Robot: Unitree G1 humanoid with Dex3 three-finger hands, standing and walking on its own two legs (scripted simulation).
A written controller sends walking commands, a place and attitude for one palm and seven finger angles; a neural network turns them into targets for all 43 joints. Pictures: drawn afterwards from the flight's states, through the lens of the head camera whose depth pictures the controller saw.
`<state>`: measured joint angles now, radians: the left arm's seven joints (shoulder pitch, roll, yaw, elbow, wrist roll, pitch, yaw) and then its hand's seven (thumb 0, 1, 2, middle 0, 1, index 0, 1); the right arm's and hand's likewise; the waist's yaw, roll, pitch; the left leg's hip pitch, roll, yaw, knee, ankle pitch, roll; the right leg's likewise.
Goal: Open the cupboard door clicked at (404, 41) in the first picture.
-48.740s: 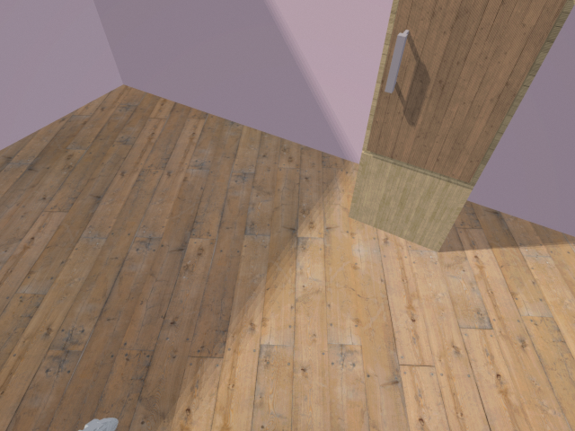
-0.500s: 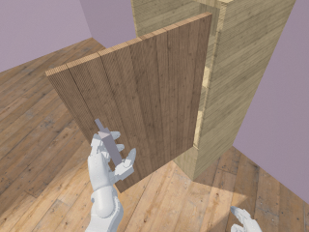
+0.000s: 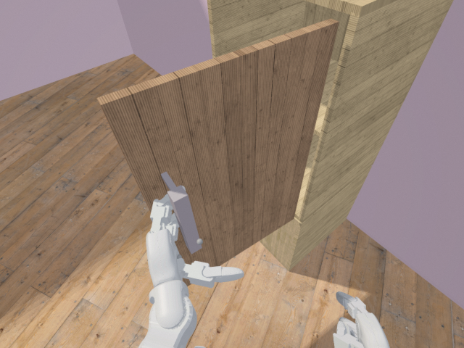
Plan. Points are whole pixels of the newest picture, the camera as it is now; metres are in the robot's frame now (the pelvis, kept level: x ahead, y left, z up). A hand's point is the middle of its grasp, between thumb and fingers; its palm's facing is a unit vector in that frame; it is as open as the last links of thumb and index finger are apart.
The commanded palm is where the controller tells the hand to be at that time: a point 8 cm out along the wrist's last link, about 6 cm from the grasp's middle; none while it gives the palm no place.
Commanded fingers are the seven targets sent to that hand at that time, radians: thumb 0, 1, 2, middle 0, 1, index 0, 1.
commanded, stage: open thumb and fingers to let go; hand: left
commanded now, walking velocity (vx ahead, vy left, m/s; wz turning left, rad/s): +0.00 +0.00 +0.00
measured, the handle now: (181, 214) +0.33 +0.11 +0.06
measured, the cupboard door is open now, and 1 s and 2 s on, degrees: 84 85 85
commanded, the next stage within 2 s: slide the hand sideways off the handle in 0.02 s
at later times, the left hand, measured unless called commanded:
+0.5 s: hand (187, 264) +0.24 +0.08 +0.07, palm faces -0.15 -0.99 +0.06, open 16.4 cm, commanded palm +0.22 +0.14 +0.07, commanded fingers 0.00 -0.50 0.30 -0.15 -0.30 -0.15 -0.30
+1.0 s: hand (147, 285) +0.21 +0.14 +0.06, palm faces -0.09 -1.00 +0.00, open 16.3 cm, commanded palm +0.19 +0.19 +0.07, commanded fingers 0.00 -0.50 0.30 -0.15 -0.30 -0.15 -0.30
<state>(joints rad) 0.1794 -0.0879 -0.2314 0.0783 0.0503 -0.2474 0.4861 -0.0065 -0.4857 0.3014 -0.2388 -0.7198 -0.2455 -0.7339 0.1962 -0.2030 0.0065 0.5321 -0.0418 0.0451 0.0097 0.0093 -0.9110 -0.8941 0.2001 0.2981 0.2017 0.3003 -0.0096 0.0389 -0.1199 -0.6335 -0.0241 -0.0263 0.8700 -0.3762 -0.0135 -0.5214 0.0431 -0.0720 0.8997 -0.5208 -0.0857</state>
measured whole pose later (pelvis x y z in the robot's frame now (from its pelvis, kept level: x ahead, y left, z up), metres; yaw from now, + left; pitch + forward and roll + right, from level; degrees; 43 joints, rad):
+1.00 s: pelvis -0.01 +0.06 -0.01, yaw -2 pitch +8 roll -2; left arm 0.46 0.11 -0.20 -0.23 -0.05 -0.26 0.06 -0.01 -0.50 0.30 -0.16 -0.30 -0.16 -0.31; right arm 0.25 -0.21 0.04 0.38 0.01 0.03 0.02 0.01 -0.91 -0.89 0.20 0.30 0.20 0.30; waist -0.01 0.04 -0.11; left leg -0.70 -0.03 0.02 0.98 -0.43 0.07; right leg -0.57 0.03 -0.03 0.96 -0.53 -0.01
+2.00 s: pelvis +0.00 +0.05 +0.01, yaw -2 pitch +5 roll -3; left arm 0.58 0.31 0.12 -0.43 -0.21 -0.12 -0.11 -0.01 -0.41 0.33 -0.16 -0.30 -0.15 -0.30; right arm 0.27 -0.23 0.04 0.44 0.05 -0.08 -0.08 0.01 -0.91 -0.89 0.20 0.30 0.20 0.30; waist 0.03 0.06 -0.13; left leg -0.57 -0.02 -0.01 0.88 -0.39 0.06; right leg -0.42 0.05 -0.05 0.81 -0.47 -0.02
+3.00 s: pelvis +0.02 +0.04 +0.05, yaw -3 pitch -3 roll +0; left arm 0.51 0.36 0.32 -0.43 -0.08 -0.07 0.12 0.02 0.88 0.89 -0.21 -0.30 -0.21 -0.30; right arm 0.21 -0.23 0.02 0.61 0.02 -0.07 -0.07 0.01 -0.91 -0.89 0.20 0.30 0.20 0.30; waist 0.06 0.05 0.00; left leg -0.17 -0.02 0.03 0.46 -0.24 0.04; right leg -0.04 0.04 0.00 0.39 -0.30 -0.03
